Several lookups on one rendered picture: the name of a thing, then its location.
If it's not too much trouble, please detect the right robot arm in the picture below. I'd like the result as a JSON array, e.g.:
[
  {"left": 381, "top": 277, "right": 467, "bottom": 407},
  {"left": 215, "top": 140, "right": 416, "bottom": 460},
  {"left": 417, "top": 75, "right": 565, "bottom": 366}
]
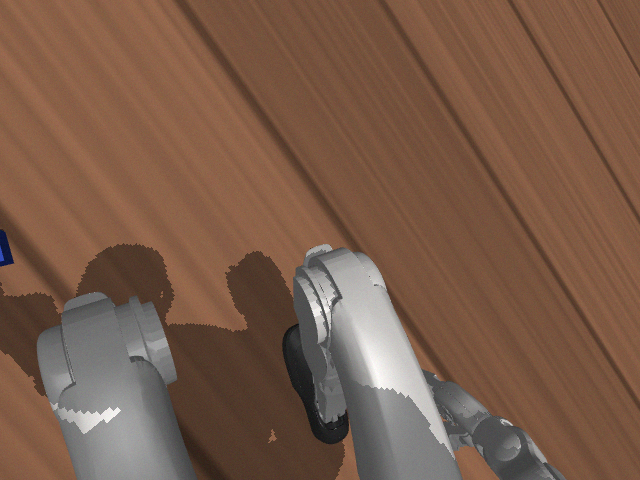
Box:
[{"left": 472, "top": 416, "right": 567, "bottom": 480}]

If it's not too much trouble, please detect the right robot hand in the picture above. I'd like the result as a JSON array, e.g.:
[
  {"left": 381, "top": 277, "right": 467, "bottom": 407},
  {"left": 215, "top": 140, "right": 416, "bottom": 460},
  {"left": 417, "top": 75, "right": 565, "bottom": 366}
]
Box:
[{"left": 422, "top": 369, "right": 493, "bottom": 451}]

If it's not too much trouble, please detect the small box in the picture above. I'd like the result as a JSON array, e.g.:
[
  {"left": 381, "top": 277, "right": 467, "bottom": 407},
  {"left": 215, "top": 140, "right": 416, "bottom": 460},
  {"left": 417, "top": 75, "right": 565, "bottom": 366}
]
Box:
[{"left": 0, "top": 230, "right": 14, "bottom": 267}]

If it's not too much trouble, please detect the right robot foot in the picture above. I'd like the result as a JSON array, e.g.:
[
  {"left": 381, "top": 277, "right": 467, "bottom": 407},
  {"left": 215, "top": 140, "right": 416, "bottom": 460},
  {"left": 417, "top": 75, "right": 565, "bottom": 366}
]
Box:
[{"left": 282, "top": 324, "right": 349, "bottom": 444}]

